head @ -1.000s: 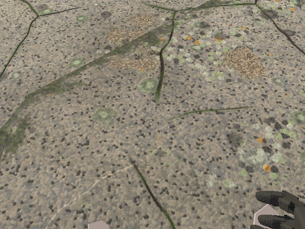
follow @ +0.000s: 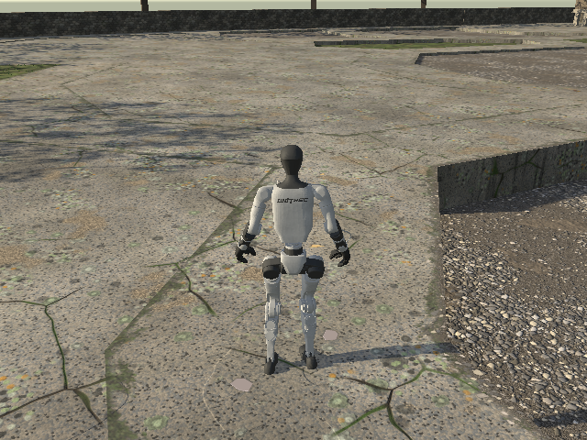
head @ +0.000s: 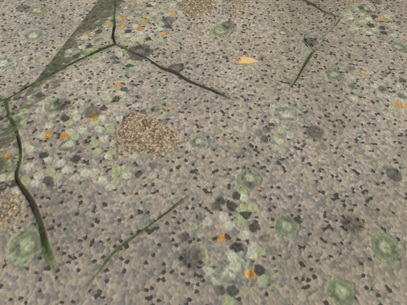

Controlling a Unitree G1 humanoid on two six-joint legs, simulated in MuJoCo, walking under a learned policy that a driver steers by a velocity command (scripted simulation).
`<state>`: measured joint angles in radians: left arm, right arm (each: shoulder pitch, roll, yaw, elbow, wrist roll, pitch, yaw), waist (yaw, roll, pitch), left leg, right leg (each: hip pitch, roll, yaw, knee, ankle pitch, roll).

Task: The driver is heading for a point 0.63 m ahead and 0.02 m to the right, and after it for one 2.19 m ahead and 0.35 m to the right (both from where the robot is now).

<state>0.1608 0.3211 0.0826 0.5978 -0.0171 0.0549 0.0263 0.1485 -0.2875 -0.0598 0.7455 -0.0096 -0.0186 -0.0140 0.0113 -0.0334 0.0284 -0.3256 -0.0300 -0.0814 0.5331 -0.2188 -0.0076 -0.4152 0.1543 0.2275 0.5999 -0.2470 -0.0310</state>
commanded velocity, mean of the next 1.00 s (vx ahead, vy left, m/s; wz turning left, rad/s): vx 0.07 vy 0.00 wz -0.34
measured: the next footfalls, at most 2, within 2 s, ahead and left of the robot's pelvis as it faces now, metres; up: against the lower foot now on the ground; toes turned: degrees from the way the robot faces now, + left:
right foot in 0.38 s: +0.01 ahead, -0.14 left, +0.00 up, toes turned -15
left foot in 0.82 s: +0.07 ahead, +0.07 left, +0.00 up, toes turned -17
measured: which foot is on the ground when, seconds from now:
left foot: down 0.00-0.38, up 0.40-0.80, down 0.82-1.00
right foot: up 0.00-0.36, down 0.38-0.82, up 0.84-1.00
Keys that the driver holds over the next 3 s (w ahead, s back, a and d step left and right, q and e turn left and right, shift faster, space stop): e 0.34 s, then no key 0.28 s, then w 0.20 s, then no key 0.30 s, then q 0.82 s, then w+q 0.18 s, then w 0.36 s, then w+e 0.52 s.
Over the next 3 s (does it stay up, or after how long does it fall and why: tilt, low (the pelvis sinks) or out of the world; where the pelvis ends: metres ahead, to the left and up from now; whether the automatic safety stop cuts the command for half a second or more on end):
stays up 0.53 0.10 -0.01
